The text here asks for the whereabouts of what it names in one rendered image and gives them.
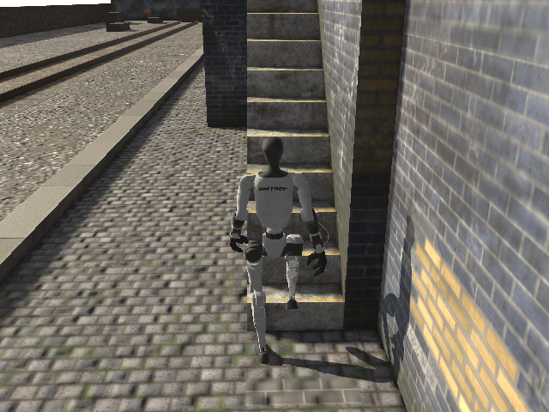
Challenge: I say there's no robot left upper arm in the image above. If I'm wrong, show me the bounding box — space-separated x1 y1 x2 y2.
235 173 256 221

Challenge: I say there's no robot right forearm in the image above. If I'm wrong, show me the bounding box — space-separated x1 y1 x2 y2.
306 208 325 253

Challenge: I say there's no robot left forearm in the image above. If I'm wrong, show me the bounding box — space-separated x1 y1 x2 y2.
230 208 244 239

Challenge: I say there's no right robot hand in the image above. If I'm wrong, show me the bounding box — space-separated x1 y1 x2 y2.
306 251 327 276

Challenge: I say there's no robot right foot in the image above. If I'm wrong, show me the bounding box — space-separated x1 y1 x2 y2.
286 298 299 310

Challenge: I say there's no left robot hand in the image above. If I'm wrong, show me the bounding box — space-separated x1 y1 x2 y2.
229 235 249 252

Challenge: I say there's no left robot shin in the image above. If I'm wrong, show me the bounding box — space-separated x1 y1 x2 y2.
250 293 267 352

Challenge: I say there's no robot right upper arm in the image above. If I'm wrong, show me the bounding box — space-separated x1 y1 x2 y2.
291 173 314 222

